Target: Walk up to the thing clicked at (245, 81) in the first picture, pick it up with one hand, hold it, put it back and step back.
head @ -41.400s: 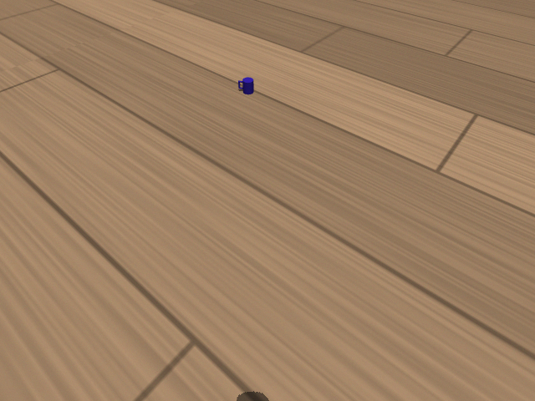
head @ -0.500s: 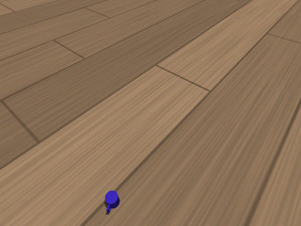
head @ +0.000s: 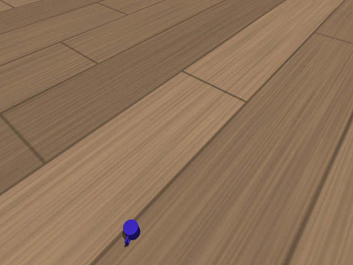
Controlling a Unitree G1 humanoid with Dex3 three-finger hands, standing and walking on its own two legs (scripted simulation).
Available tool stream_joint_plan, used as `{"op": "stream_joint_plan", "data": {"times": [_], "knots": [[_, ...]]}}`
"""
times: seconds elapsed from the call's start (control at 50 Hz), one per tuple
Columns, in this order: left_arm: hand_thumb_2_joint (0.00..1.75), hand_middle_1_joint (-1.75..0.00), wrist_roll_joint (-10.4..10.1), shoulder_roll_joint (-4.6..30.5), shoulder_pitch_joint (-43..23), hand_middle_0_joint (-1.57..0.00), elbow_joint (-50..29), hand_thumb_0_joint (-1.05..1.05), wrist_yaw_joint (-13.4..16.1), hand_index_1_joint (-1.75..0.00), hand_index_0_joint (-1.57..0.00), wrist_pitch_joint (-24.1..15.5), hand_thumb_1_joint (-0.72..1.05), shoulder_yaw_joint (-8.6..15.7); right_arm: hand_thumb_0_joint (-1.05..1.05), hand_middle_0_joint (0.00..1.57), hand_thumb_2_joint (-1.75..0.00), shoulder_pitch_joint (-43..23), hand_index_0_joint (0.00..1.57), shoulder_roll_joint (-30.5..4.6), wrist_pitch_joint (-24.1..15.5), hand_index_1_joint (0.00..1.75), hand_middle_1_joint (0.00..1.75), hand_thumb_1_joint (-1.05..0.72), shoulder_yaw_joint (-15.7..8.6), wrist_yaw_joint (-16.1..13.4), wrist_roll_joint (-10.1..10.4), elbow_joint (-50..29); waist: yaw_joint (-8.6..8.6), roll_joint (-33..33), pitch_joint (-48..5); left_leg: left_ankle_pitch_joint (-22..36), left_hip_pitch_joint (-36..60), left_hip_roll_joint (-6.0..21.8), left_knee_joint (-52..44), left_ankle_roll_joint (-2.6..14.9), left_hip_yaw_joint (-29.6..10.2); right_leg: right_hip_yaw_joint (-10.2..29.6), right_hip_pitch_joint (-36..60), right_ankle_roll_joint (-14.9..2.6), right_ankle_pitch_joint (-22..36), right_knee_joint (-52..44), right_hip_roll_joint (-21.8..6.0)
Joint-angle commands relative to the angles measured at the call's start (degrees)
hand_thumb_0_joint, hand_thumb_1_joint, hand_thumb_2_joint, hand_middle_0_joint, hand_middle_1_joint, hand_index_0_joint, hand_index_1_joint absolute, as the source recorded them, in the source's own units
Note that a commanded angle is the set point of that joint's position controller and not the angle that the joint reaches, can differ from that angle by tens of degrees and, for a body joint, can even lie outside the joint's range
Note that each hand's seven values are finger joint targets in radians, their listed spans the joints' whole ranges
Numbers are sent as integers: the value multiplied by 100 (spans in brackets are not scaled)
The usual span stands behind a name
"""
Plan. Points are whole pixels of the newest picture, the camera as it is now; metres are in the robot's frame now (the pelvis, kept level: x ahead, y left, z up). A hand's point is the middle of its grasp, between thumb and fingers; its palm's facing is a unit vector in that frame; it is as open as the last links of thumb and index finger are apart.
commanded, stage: step back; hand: left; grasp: from above
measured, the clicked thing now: (130, 233) +0.41 +0.24 -0.74
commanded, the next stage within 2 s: none
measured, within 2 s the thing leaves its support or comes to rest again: neither
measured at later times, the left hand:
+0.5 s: hand out of the picture +0.08 +0.30 -0.18, palm faces -0.05 -0.94 -0.34, open 7.3 cm
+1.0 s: hand out of the picture -0.04 +0.30 -0.15, palm faces -0.05 -0.91 -0.40, open 7.3 cm
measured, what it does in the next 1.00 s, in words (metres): walks backwards: left foot, then right foot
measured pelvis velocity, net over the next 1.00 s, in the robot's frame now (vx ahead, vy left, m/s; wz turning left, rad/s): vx -0.17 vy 0.04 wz -0.04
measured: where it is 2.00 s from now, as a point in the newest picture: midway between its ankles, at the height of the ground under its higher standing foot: outside the picture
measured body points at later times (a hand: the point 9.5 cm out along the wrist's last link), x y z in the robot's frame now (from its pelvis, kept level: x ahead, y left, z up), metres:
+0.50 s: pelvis -0.07 +0.05 -0.01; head +0.01 +0.08 +0.43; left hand +0.08 +0.35 -0.15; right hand -0.01 -0.27 -0.12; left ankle -0.07 +0.13 -0.75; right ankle -0.07 -0.10 -0.68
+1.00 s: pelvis -0.17 +0.04 -0.02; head -0.11 +0.03 +0.43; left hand -0.03 +0.34 -0.12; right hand -0.09 -0.28 -0.14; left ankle -0.22 +0.18 -0.68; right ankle -0.12 -0.07 -0.75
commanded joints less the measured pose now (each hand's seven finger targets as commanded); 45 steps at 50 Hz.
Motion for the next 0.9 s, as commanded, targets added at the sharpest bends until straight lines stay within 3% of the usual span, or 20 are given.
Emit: {"op": "stream_joint_plan", "data": {"times": [0.0,0.12,0.18,0.22,0.26,0.28,0.3,0.32,0.34,0.36,0.38,0.4,0.44,0.6,0.66,0.7,0.74,0.76,0.78,0.88], "knots": [[90,-30,-89,1553,-38,-20,-559,0,140,-30,-20,-50,90,431,0,20,-90,-249,20,-1429,-23,30,30,-90,-350,-79,102,-583,10,-38,-307,1878,-39,706,534,361,-562,510,-374,-277,1779,364,-601],[90,-30,2,1725,-367,-20,-1047,0,115,-30,-20,59,90,504,0,20,-90,-140,20,-1385,135,30,30,-90,-440,-50,70,-902,-20,-496,-842,518,-244,125,1839,256,-187,1234,-654,-931,1810,285,-1293],[90,-30,113,1912,-671,-20,-1352,0,124,-30,-20,83,90,575,0,20,-90,208,20,-1279,232,30,30,-90,-470,-10,13,-1023,-51,-1187,-696,-1951,-572,-233,3103,199,-167,1696,-1033,-1501,2142,218,-1997],[90,-30,146,1887,-867,-20,-1496,0,122,-30,-20,101,90,574,0,20,-90,415,20,-1320,228,30,30,-90,-495,22,39,-1065,-150,-1199,-613,-2087,-600,-121,3032,247,-291,1462,-1169,-1413,2105,432,-1913],[90,-30,109,1737,-885,-20,-1572,0,130,-30,-20,137,90,516,0,20,-90,538,20,-1343,132,30,30,-90,-517,4,50,-1062,-194,-855,-666,-742,-495,3,1810,210,-174,996,-912,-954,2090,1125,-1390],[90,-30,49,1616,-776,-20,-1607,0,129,-30,-20,183,90,480,0,20,-90,468,20,-1473,84,30,30,-90,-554,-31,2,-1137,-185,-153,-623,1040,-540,464,897,306,-607,603,-908,-600,1542,1809,-815],[90,-30,-25,1365,-793,-20,-1712,0,147,-30,-20,199,90,443,0,20,-90,325,20,-1802,45,30,30,-90,-625,-58,-66,-1214,-147,821,-542,2476,-362,1118,424,541,-1575,239,-1350,-261,564,2672,69],[90,-30,-15,1244,-765,-20,-1724,0,187,-30,-20,237,90,436,0,20,-90,423,20,-2019,11,30,30,-90,-670,-78,-133,-1244,-173,1273,-450,3362,288,1640,289,910,-2362,466,-2290,-209,-2011,3258,668],[90,-30,31,1258,-406,-20,-1668,0,204,-30,-20,286,90,434,0,20,-90,485,20,-1843,-3,30,30,-90,-649,-114,-146,-1254,-35,573,-590,3878,484,1665,587,1047,-1869,800,-2273,-203,-2336,3809,560],[90,-30,21,1197,-385,-20,-1686,0,220,-30,-20,285,90,398,0,20,-90,454,20,-1962,-8,30,30,-90,-648,-134,-121,-1353,-133,905,-655,4367,434,1800,619,1017,-2060,965,-2382,-206,-2514,4089,637],[90,-30,35,1247,-419,-20,-1674,0,242,-30,-20,295,90,422,0,20,-90,299,20,-1911,12,30,30,-90,-675,-173,-133,-1433,-136,859,-685,3814,333,1671,494,786,-1933,1202,-2340,-217,-2297,4152,648],[90,-30,20,1344,-459,-20,-1607,0,252,-30,-20,301,90,457,0,20,-90,61,20,-1858,5,30,30,-90,-671,-207,-127,-1519,-76,1000,-662,3255,190,1693,449,977,-1913,1233,-2248,-205,-2151,4440,587],[90,-30,-15,1412,-108,-20,-1583,0,211,-30,-20,307,90,467,0,20,-90,-138,20,-1594,-15,30,30,-90,-595,-275,-134,-1643,134,791,-729,3234,613,1257,794,839,-1237,1088,-2499,-131,-1574,4495,548],[90,-30,65,1325,-187,-20,-1872,0,153,-30,-20,188,90,529,0,20,-90,484,20,-1583,20,30,30,-90,-635,-294,-58,-1767,-229,634,-743,2942,1046,1393,1043,1109,-1215,597,-2097,35,-1492,2744,249],[90,-30,108,1271,171,-20,-1731,0,119,-30,-20,166,90,559,0,20,-90,192,20,-1638,55,30,30,-90,-634,-254,-43,-1856,-61,747,-728,1984,343,1444,1027,1126,-1302,324,-1312,-99,-1174,1717,149],[90,-30,140,1229,568,-20,-1577,0,109,-30,-20,115,90,582,0,20,-90,-63,20,-1666,83,30,30,-90,-606,-216,-7,-1925,180,513,-791,1366,-266,1318,1283,932,-1146,259,-485,-235,-82,729,128],[90,-30,199,1624,530,-20,-1637,0,108,-30,-20,63,90,687,0,20,-90,-87,20,-1415,77,30,30,-90,-532,-190,83,-1945,151,-518,-855,-38,-1324,559,1972,398,-702,1577,61,-719,1225,587,-746],[90,-30,131,2037,270,-20,-1774,0,79,-30,-20,88,90,745,0,20,-90,-167,20,-1255,102,30,30,-90,-511,-200,86,-1965,231,-1494,-449,-1500,-1429,-403,3031,66,-107,2733,-750,-1557,1385,51,-1719],[90,-30,171,2127,-121,-20,-2001,0,88,-30,-20,68,90,760,0,20,-90,-21,20,-1346,158,30,30,-90,-557,-230,40,-1878,210,-1618,-195,-2763,-1216,-473,4237,-29,-419,3221,-1479,-1956,1424,-144,-2248],[90,-30,142,1496,-367,-20,-2232,0,149,-30,-20,96,90,670,0,20,-90,516,20,-1335,138,30,30,-90,-480,-193,67,-1618,33,-674,-199,-2009,-1512,-725,4895,-122,-719,1522,-1139,-1278,1715,294,-1159]]}}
